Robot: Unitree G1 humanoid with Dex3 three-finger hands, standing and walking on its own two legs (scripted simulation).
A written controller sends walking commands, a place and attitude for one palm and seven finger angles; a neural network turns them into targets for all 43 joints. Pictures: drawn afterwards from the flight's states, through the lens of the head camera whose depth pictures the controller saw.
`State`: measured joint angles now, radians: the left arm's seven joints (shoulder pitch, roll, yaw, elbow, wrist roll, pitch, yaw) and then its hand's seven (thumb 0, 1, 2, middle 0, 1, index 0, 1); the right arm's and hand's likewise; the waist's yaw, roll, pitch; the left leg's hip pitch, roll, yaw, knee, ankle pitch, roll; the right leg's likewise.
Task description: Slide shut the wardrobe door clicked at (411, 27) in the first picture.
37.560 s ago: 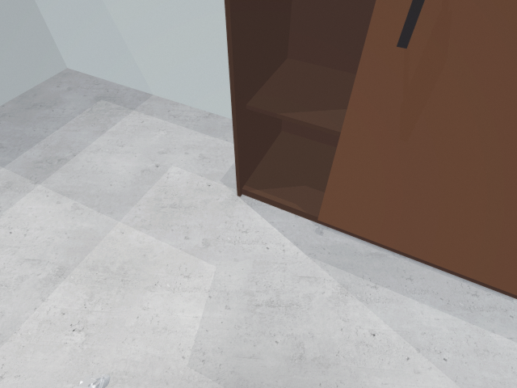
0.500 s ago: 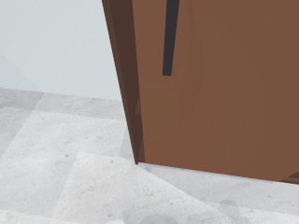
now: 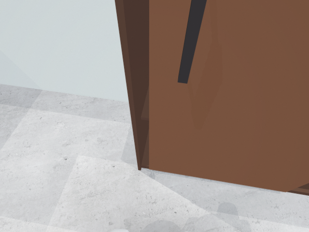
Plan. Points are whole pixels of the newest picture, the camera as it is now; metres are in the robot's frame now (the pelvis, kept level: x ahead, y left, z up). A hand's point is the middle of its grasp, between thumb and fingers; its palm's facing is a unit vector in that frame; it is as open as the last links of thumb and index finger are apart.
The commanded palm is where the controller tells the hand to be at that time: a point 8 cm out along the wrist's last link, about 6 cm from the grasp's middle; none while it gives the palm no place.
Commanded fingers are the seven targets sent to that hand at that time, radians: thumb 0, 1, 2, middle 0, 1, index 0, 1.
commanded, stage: come to a stop and stand still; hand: right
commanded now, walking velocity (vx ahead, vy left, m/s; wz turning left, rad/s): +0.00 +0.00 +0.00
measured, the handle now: (193, 23) +0.47 -0.02 +0.27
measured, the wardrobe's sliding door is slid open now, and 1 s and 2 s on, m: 0.05 0.05 0.05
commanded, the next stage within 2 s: look again from close up in 0.80 s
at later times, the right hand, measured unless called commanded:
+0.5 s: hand out of the picture +0.01 -0.21 -0.16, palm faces -0.03 +0.97 -0.25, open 7.4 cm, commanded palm none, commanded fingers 0.00 -0.90 -0.90 0.20 0.30 0.20 0.30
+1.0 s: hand out of the picture +0.06 -0.19 -0.16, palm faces -0.07 +0.97 -0.24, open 7.4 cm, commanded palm none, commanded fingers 0.00 -0.90 -0.90 0.20 0.30 0.20 0.30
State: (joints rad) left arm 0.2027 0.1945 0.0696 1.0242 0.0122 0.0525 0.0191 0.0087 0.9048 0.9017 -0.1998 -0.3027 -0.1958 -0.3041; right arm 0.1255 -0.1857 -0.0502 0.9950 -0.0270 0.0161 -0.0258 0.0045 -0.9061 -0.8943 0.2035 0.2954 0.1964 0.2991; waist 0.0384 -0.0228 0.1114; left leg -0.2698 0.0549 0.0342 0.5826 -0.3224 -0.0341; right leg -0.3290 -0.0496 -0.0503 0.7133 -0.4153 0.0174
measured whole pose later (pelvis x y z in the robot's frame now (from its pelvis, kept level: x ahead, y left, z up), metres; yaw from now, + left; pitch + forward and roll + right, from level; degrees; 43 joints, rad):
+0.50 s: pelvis -0.01 -0.02 +0.01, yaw +3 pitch +0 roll +0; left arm 0.20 0.19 0.01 0.99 0.01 -0.01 0.01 0.01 0.91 0.90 -0.20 -0.30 -0.20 -0.30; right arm 0.30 -0.19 0.01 1.01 -0.02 0.00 -0.02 0.01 -0.91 -0.89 0.20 0.30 0.20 0.30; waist -0.02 -0.02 0.01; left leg -0.25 0.06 -0.03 0.51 -0.26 -0.06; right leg -0.22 0.00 -0.11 0.51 -0.28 -0.04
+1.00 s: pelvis +0.00 +0.00 +0.01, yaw +3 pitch +0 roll +0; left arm 0.24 0.21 0.00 1.11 0.01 -0.02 0.01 0.01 0.90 0.90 -0.20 -0.30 -0.20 -0.30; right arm 0.21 -0.22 0.01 1.06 -0.01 -0.01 -0.02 0.01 -0.91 -0.89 0.20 0.30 0.20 0.30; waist 0.01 0.00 0.03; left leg -0.21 0.03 -0.02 0.47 -0.25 -0.03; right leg -0.18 -0.03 -0.10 0.45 -0.26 0.00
